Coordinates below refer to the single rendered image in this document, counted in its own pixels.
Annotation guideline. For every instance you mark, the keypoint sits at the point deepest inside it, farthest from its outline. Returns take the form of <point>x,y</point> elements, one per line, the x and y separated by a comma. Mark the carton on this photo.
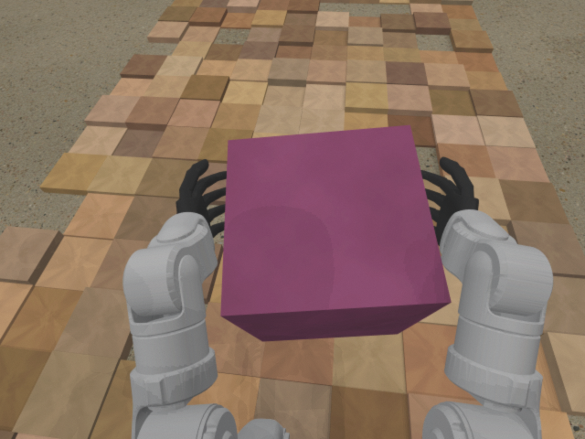
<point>329,235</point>

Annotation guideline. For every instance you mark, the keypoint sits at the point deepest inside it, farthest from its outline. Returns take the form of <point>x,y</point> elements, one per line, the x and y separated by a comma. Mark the robot left thigh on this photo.
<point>263,429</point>

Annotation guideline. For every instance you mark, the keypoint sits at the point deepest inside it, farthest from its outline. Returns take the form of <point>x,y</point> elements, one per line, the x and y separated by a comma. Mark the right robot forearm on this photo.
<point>502,309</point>

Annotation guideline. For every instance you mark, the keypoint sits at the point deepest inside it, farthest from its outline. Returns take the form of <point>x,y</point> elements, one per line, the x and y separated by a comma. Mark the left robot forearm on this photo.
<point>162,285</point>

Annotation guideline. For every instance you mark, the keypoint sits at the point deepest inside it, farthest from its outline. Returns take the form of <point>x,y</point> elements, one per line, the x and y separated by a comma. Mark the robot left hand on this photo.
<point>192,189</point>

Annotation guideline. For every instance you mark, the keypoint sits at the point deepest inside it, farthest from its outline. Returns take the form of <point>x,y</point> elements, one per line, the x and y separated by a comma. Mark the robot left upper arm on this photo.
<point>201,421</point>

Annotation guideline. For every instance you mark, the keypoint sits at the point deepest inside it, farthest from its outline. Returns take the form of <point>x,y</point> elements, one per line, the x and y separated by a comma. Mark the robot right hand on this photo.
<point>458,197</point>

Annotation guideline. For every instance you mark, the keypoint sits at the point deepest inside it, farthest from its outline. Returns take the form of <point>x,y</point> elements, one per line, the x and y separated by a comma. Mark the robot right upper arm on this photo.
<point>456,420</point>

